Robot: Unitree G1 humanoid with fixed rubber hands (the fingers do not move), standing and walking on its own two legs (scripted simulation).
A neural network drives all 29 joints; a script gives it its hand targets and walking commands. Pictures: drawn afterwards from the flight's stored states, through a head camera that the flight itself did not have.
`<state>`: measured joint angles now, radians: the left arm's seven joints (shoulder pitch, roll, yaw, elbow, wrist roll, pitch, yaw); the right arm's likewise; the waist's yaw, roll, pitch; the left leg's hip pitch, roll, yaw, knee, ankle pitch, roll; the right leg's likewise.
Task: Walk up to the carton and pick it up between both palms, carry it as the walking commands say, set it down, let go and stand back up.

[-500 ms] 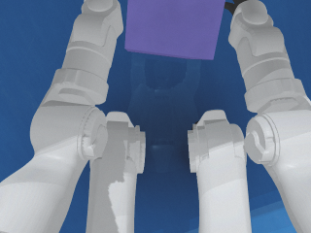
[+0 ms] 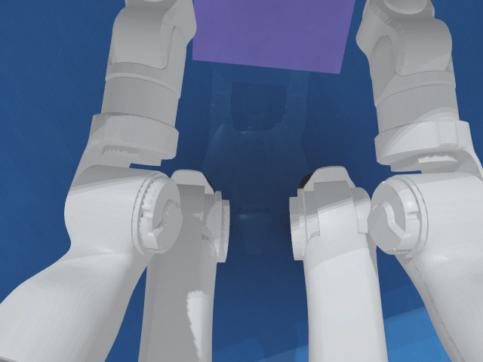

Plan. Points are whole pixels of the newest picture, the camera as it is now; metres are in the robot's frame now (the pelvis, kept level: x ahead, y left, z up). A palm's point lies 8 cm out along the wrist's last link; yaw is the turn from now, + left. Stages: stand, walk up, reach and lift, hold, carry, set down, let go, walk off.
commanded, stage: reach and lift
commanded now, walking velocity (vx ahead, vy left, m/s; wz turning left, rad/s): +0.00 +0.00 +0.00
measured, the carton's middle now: out of the picture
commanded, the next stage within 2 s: none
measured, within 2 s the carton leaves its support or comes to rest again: neither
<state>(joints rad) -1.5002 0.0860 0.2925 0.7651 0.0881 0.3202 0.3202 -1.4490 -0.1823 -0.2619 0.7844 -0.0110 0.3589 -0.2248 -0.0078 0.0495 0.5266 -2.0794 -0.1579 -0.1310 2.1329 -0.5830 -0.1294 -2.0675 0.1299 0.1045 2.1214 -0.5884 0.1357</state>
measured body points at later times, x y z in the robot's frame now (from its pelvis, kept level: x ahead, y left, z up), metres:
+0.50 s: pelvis -0.01 +0.00 +0.04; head +0.35 -0.01 +0.29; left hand +0.56 +0.11 -0.09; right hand +0.54 -0.14 -0.11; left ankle +0.12 +0.14 -0.36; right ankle +0.12 -0.14 -0.36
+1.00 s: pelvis -0.02 +0.00 +0.08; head +0.32 -0.01 +0.36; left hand +0.54 +0.11 -0.02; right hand +0.52 -0.14 -0.04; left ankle +0.12 +0.14 -0.36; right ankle +0.12 -0.14 -0.36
